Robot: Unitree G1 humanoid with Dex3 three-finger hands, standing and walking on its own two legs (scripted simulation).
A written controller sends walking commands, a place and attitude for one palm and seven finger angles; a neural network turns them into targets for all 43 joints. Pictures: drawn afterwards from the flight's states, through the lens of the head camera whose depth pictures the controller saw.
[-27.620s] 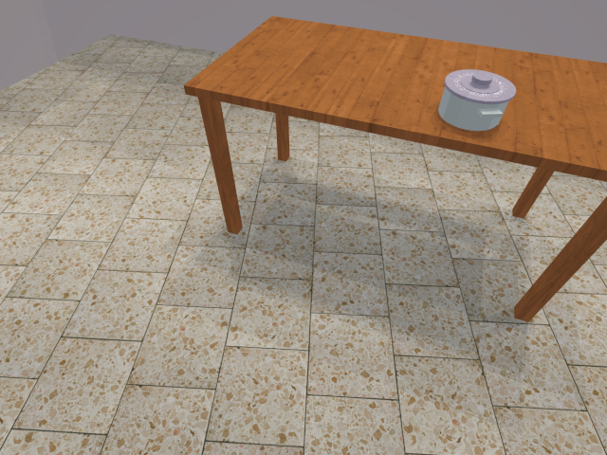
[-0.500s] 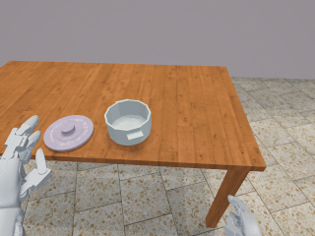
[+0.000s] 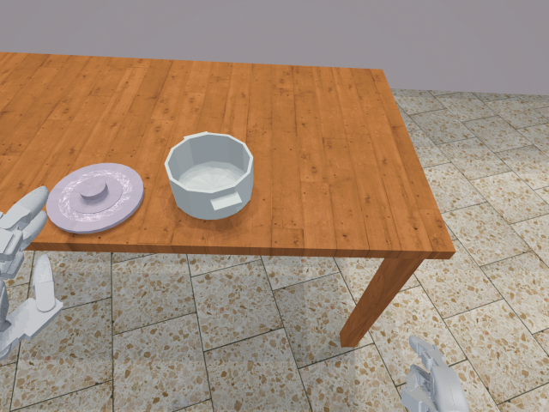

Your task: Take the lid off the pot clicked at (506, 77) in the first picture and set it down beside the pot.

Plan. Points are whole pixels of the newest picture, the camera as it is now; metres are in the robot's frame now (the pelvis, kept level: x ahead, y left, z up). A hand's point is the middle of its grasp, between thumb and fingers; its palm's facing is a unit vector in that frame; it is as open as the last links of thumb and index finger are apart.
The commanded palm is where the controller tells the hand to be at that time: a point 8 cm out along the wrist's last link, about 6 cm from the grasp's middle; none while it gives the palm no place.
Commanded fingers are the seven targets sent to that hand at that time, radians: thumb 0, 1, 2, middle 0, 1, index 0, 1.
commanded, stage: step back with the hand held close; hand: left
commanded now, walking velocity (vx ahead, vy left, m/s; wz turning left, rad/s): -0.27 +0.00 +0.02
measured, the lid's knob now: (93, 188) +0.49 +0.39 -0.03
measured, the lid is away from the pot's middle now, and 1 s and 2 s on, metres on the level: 0.23 0.23 0.23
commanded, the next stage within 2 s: stop stepping back and stand still in 1.00 s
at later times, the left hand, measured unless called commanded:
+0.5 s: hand (18, 351) +0.14 +0.24 +0.16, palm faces +0.33 -0.83 -0.46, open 7.4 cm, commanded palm +0.08 +0.28 +0.18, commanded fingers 0.00 0.90 0.90 -0.20 -0.30 -0.20 -0.30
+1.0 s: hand out of the picture +0.06 +0.26 +0.17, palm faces +0.31 -0.88 -0.36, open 7.4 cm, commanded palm +0.00 +0.30 +0.18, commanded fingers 0.00 0.90 0.90 -0.20 -0.30 -0.20 -0.30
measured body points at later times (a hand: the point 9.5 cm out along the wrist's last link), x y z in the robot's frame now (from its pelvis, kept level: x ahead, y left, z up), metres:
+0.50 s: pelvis -0.05 +0.00 -0.01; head -0.02 +0.02 +0.44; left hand +0.12 +0.28 +0.19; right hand +0.12 -0.22 -0.08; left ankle +0.02 +0.09 -0.73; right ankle -0.08 -0.13 -0.73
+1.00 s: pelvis -0.14 +0.02 +0.00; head -0.13 +0.06 +0.45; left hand +0.04 +0.30 +0.19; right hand +0.02 -0.20 -0.06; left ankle -0.01 +0.10 -0.73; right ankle -0.18 -0.12 -0.70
